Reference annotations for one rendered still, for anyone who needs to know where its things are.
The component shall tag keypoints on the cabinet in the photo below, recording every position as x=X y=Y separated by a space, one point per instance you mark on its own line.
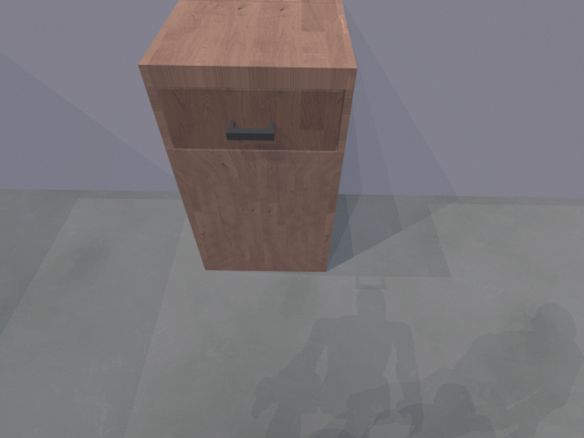
x=256 y=210

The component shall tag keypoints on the drawer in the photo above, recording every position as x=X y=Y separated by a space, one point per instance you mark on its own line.
x=304 y=119

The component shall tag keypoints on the handle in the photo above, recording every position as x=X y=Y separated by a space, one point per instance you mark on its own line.
x=239 y=134

